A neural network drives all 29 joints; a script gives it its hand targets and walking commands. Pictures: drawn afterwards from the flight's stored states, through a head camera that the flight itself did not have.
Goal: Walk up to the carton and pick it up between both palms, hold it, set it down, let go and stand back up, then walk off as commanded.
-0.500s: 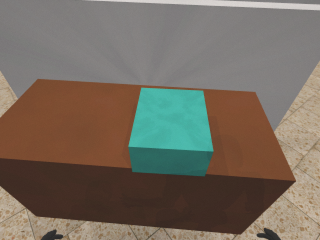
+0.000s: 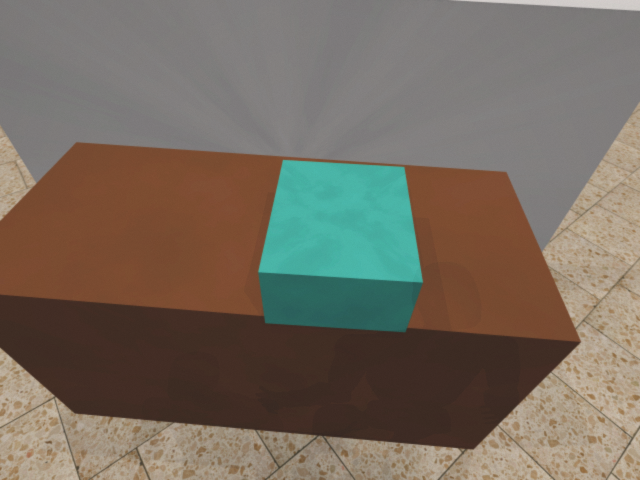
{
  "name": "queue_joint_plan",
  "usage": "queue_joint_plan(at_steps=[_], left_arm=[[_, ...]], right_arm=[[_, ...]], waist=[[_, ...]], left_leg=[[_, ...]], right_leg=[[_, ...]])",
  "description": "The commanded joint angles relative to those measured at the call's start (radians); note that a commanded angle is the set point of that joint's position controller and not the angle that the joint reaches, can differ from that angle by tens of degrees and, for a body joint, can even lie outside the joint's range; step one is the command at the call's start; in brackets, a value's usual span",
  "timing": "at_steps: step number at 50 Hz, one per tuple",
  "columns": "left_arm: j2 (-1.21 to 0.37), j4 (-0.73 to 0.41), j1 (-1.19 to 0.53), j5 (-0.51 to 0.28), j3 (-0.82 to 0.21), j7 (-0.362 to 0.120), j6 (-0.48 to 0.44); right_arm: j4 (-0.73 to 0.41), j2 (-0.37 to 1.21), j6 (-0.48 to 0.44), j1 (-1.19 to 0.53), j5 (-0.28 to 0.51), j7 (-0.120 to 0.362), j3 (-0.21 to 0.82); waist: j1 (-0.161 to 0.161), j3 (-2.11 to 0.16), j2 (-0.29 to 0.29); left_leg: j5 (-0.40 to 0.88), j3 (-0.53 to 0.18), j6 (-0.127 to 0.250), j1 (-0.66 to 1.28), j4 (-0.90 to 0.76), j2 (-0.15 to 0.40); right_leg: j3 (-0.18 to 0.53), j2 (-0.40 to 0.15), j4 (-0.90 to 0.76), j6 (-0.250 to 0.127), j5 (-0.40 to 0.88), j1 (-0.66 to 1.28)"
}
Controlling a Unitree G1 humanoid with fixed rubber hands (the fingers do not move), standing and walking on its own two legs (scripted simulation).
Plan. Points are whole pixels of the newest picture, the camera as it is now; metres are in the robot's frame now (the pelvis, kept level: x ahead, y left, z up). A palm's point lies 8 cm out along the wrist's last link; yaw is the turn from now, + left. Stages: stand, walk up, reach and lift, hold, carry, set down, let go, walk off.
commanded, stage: stand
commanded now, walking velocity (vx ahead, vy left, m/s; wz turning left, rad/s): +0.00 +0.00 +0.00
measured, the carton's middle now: (339, 239) +0.57 -0.04 -0.07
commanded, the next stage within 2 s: walk off in 1.06 s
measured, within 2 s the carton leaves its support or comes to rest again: neither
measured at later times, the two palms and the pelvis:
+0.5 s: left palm out of the picture +0.07 +0.30 -0.11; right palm out of the picture +0.07 -0.30 -0.11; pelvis +0.00 +0.00 +0.00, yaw +0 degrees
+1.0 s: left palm out of the picture +0.10 +0.30 -0.10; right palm out of the picture +0.09 -0.30 -0.11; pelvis +0.02 +0.00 +0.00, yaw +0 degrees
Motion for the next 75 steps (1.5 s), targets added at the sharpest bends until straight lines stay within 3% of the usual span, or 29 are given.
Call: queue_joint_plan(at_steps=[1, 4, 6, 9, 11, 13, 15, 16, 18, 21, 24, 27, 30, 33, 34, 36, 38, 39, 42, 44, 46, 55, 58, 60, 62, 63, 65, 70, 75], left_arm=[[0.193, -0.046, -0.018, -0.008, 0.044, 0.002, -0.016], [0.196, -0.048, -0.020, 0.000, 0.047, 0.008, -0.007], [0.185, -0.036, -0.032, 0.003, 0.038, 0.007, -0.013], [0.187, -0.034, -0.019, -0.003, 0.040, 0.007, -0.012], [0.188, -0.028, -0.026, -0.012, 0.039, 0.010, -0.009], [0.175, -0.030, -0.026, -0.003, 0.036, 0.006, -0.008], [0.189, -0.023, -0.020, -0.011, 0.034, 0.014, -0.011], [0.208, -0.009, -0.047, -0.006, 0.041, 0.013, -0.007], [0.207, -0.012, -0.026, -0.003, 0.044, 0.007, -0.012], [0.171, -0.004, -0.009, -0.005, 0.034, 0.004, -0.003], [0.176, 0.003, -0.022, -0.006, 0.041, 0.009, 0.000], [0.196, 0.000, -0.033, -0.003, 0.043, 0.010, -0.009], [0.169, 0.008, -0.049, -0.002, 0.036, 0.012, -0.017], [0.171, 0.020, -0.046, -0.009, 0.032, 0.014, -0.007], [0.174, 0.025, -0.043, -0.014, 0.031, 0.012, -0.009], [0.190, 0.043, -0.035, -0.008, 0.034, 0.011, -0.011], [0.198, 0.038, -0.062, -0.006, 0.043, 0.018, -0.016], [0.198, 0.034, -0.064, -0.014, 0.040, 0.013, -0.016], [0.201, 0.050, -0.082, -0.002, 0.038, 0.016, -0.017], [0.184, 0.053, -0.059, -0.010, 0.039, 0.013, -0.017], [0.194, 0.051, -0.089, -0.014, 0.043, 0.014, -0.018], [0.188, 0.083, -0.055, -0.008, 0.036, 0.019, -0.011], [0.192, 0.071, -0.090, -0.012, 0.039, 0.026, -0.010], [0.214, 0.088, -0.063, -0.008, 0.044, 0.021, -0.013], [0.185, 0.082, -0.076, -0.016, 0.034, 0.021, -0.010], [0.253, 0.060, -0.083, -0.020, 0.041, 0.022, 0.007], [0.248, 0.034, -0.079, -0.020, 0.051, 0.019, 0.015], [0.265, -0.007, -0.098, -0.012, 0.054, 0.013, 0.047], [0.318, -0.106, -0.207, 0.002, 0.070, 0.008, 0.062]], right_arm=[[-0.041, -0.183, -0.015, 0.000, -0.001, -0.005, -0.033], [-0.035, -0.175, -0.010, -0.009, 0.007, -0.006, -0.036], [-0.028, -0.186, -0.011, -0.034, 0.001, -0.003, -0.041], [-0.015, -0.186, -0.004, -0.023, 0.003, -0.007, -0.034], [-0.011, -0.206, -0.005, -0.041, 0.003, -0.010, -0.038], [0.003, -0.219, -0.013, -0.033, 0.002, -0.013, -0.046], [-0.001, -0.187, -0.010, -0.054, 0.000, -0.008, -0.035], [0.003, -0.192, -0.009, -0.035, 0.007, -0.010, -0.033], [0.005, -0.190, -0.012, -0.044, 0.006, -0.008, -0.035], [0.006, -0.208, -0.010, -0.040, 0.004, -0.013, -0.044], [-0.001, -0.206, -0.005, -0.073, 0.001, -0.014, -0.040], [0.017, -0.193, -0.007, -0.022, 0.009, -0.016, -0.038], [0.015, -0.212, -0.010, -0.049, 0.005, -0.016, -0.037], [0.017, -0.195, -0.010, -0.066, 0.012, -0.017, -0.032], [0.020, -0.200, -0.017, -0.056, 0.009, -0.020, -0.035], [0.017, -0.184, -0.017, -0.082, 0.008, -0.018, -0.027], [0.032, -0.193, -0.008, -0.073, 0.007, -0.021, -0.035], [0.037, -0.193, -0.010, -0.064, 0.003, -0.025, -0.030], [0.047, -0.180, -0.016, -0.049, 0.014, -0.023, -0.027], [0.046, -0.196, -0.010, -0.064, 0.012, -0.025, -0.033], [0.050, -0.178, -0.014, -0.068, 0.005, -0.027, -0.028], [0.067, -0.192, -0.014, -0.052, 0.009, -0.030, -0.031], [0.074, -0.189, -0.010, -0.038, 0.005, -0.032, -0.030], [0.075, -0.172, -0.014, -0.027, 0.010, -0.024, -0.025], [0.066, -0.208, -0.015, -0.067, 0.007, -0.033, -0.033], [-0.006, -0.254, 0.011, -0.089, 0.016, -0.036, -0.024], [-0.010, -0.261, 0.021, -0.048, 0.024, -0.041, -0.024], [-0.059, -0.271, 0.052, -0.042, 0.016, -0.039, -0.043], [-0.076, -0.247, 0.066, 0.039, 0.008, -0.033, -0.050]], waist=[[-0.020, 0.039, 0.008], [-0.013, 0.005, -0.030], [-0.005, 0.028, 0.038], [0.002, -0.005, -0.023], [0.001, 0.035, 0.024], [-0.008, 0.014, -0.024], [0.003, 0.030, 0.004], [-0.021, 0.016, -0.012], [-0.002, 0.022, -0.026], [0.008, 0.007, 0.066], [0.017, 0.015, 0.004], [-0.012, -0.005, -0.028], [-0.014, 0.005, 0.051], [-0.003, -0.048, -0.030], [-0.008, -0.062, 0.030], [0.000, -0.030, 0.044], [-0.012, -0.009, -0.020], [0.004, -0.032, -0.053], [-0.024, -0.009, -0.011], [-0.002, -0.009, 0.035], [-0.019, -0.023, -0.009], [-0.001, -0.021, -0.028], [-0.014, 0.005, 0.038], [-0.015, -0.032, 0.000], [-0.004, -0.002, 0.028], [-0.017, 0.021, -0.044], [-0.023, -0.090, -0.013], [-0.021, -0.091, 0.002], [-0.047, -0.058, -0.200]], left_leg=[[-0.130, -0.089, 0.045, -0.074, -0.134, 0.069], [-0.112, -0.083, 0.042, -0.042, -0.120, 0.057], [-0.159, -0.095, 0.038, -0.068, -0.134, 0.061], [-0.138, -0.090, 0.038, -0.059, -0.140, 0.062], [-0.123, -0.095, 0.045, -0.087, -0.141, 0.065], [-0.142, -0.089, 0.042, -0.054, -0.147, 0.059], [-0.114, -0.103, 0.048, -0.071, -0.149, 0.073], [-0.116, -0.095, 0.046, -0.058, -0.142, 0.060], [-0.161, -0.098, 0.044, -0.075, -0.145, 0.067], [-0.171, -0.090, 0.040, -0.090, -0.161, 0.063], [-0.171, -0.093, 0.045, -0.106, -0.163, 0.067], [-0.103, -0.091, 0.041, -0.041, -0.134, 0.066], [-0.077, -0.090, 0.049, -0.058, -0.149, 0.069], [-0.016, -0.089, 0.050, -0.018, -0.136, 0.073], [-0.044, -0.092, 0.049, -0.028, -0.148, 0.080], [-0.021, -0.086, 0.044, -0.025, -0.140, 0.078], [0.045, -0.083, 0.043, -0.006, -0.142, 0.079], [0.041, -0.089, 0.050, -0.009, -0.138, 0.086], [0.021, -0.093, 0.041, 0.004, -0.138, 0.081], [0.027, -0.081, 0.044, -0.003, -0.144, 0.083], [0.026, -0.087, 0.041, -0.006, -0.147, 0.085], [0.045, -0.083, 0.044, 0.001, -0.148, 0.082], [0.053, -0.073, 0.037, -0.002, -0.161, 0.078], [0.056, -0.087, 0.031, 0.022, -0.156, 0.083], [0.052, -0.073, 0.042, 0.007, -0.156, 0.081], [0.229, -0.078, 0.040, -0.026, 0.001, 0.057], [0.312, -0.084, 0.064, -0.009, 0.046, 0.073], [0.079, -0.078, 0.062, -0.080, 0.119, 0.035], [-0.230, -0.035, 0.044, -0.006, 0.393, -0.065]], right_leg=[[0.095, -0.076, -0.124, -0.023, -0.109, -0.040], [0.102, -0.081, -0.133, -0.026, -0.138, -0.064], [0.101, -0.077, -0.140, -0.027, -0.144, -0.049], [0.077, -0.073, -0.133, -0.020, -0.128, -0.028], [0.098, -0.080, -0.130, -0.023, -0.080, -0.029], [0.087, -0.069, -0.130, -0.025, -0.149, -0.055], [0.102, -0.086, -0.133, -0.026, -0.092, -0.036], [0.100, -0.082, -0.140, -0.022, -0.129, -0.048], [0.099, -0.079, -0.140, -0.021, -0.151, -0.051], [0.084, -0.075, -0.120, -0.019, -0.119, -0.028], [0.082, -0.067, -0.127, -0.022, -0.088, -0.012], [0.102, -0.089, -0.145, -0.018, -0.130, -0.048], [0.102, -0.087, -0.135, -0.019, -0.057, -0.021], [0.087, -0.082, -0.125, -0.019, -0.024, 0.003], [0.089, -0.090, -0.128, -0.021, 0.006, 0.018], [0.091, -0.091, -0.127, -0.019, 0.018, 0.017], [0.093, -0.100, -0.123, -0.024, 0.044, -0.004], [0.087, -0.092, -0.138, -0.020, 0.029, 0.016], [0.099, -0.098, -0.144, -0.023, 0.023, -0.002], [0.097, -0.095, -0.148, -0.022, 0.028, 0.005], [0.098, -0.096, -0.138, -0.018, 0.030, 0.018], [0.088, -0.094, -0.138, -0.025, 0.044, 0.037], [0.105, -0.103, -0.141, -0.026, 0.048, 0.016], [0.084, -0.099, -0.126, -0.022, 0.054, 0.041], [0.105, -0.104, -0.143, -0.028, 0.072, 0.023], [0.118, -0.102, -0.017, -0.064, 0.342, -0.043], [0.098, -0.096, 0.067, -0.082, 0.409, -0.002], [0.137, -0.115, 0.054, -0.116, 0.236, -0.076], [0.287, -0.259, -0.087, -0.221, 0.159, -0.256]])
